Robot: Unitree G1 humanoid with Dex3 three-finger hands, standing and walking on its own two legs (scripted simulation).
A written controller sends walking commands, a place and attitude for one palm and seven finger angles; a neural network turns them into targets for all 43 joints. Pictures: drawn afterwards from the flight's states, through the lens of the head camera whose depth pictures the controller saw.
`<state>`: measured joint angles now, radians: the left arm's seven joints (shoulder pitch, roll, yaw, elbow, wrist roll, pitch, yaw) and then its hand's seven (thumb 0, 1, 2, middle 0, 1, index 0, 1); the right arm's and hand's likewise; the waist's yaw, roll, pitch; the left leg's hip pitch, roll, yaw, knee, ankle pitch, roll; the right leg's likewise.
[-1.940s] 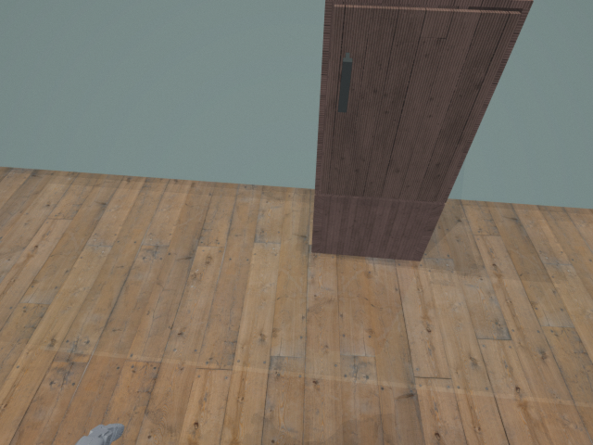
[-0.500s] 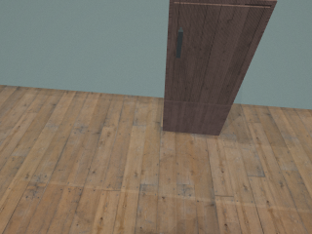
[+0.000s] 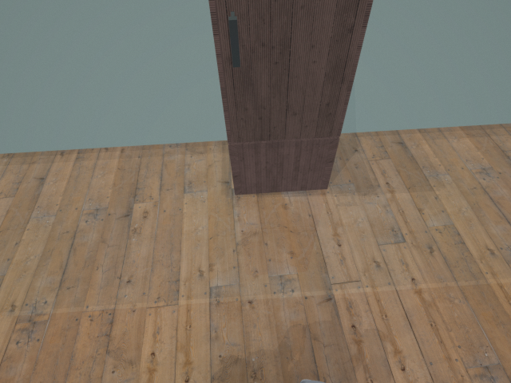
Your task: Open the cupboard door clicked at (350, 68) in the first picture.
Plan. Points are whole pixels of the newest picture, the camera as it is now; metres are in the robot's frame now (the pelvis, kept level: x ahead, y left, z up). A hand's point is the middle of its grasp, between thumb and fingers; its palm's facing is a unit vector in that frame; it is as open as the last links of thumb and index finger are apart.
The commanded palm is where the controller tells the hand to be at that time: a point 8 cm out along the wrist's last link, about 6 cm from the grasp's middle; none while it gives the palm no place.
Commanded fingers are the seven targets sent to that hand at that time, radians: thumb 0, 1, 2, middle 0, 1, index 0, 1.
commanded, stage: walk to a spot facing it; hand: left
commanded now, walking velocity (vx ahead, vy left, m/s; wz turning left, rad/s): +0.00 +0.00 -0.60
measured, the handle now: (234, 39) +0.98 +0.15 +0.04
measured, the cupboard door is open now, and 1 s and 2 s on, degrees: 0 0 0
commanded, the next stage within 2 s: turn to face it in 1.26 s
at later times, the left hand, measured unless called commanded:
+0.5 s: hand out of the picture +0.07 +0.19 -0.14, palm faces -0.14 -0.95 -0.27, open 7.3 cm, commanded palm none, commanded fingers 0.00 0.90 0.90 -0.20 -0.30 -0.20 -0.30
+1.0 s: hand (193, 329) +0.23 +0.15 -0.16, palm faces -0.55 -0.82 -0.17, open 7.4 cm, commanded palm none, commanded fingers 0.00 0.90 0.90 -0.20 -0.30 -0.20 -0.30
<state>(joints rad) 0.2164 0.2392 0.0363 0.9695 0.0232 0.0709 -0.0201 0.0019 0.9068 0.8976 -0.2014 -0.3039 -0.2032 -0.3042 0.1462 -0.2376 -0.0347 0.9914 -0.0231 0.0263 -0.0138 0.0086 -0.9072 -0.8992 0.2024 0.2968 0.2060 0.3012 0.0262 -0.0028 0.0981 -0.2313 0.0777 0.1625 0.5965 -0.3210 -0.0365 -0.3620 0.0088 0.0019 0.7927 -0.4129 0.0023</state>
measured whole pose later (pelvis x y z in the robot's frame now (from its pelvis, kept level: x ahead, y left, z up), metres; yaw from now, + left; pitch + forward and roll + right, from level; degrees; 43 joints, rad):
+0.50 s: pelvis -0.01 -0.01 +0.02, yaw -14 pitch +2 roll +1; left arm 0.27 0.21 0.06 0.93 0.03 0.03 0.00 0.00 0.90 0.90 -0.20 -0.30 -0.21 -0.30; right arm 0.11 -0.26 -0.06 0.94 -0.03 0.05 -0.02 0.01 -0.91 -0.90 0.20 0.30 0.20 0.30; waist 0.05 0.01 0.03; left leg -0.43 0.03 -0.04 0.95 -0.36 -0.07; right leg -0.30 0.14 0.15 0.42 -0.13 -0.09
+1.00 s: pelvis +0.05 +0.02 +0.02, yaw -34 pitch +0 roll -2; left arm 0.20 0.26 0.09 0.95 0.04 0.07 -0.06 0.00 0.91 0.90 -0.20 -0.30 -0.20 -0.30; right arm 0.41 -0.17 -0.02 1.01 -0.03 -0.05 -0.03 0.01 -0.91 -0.90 0.20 0.30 0.20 0.30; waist -0.02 -0.04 0.04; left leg -0.01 0.07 0.23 0.37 -0.37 0.01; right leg -0.61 -0.08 -0.04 1.04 -0.22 0.06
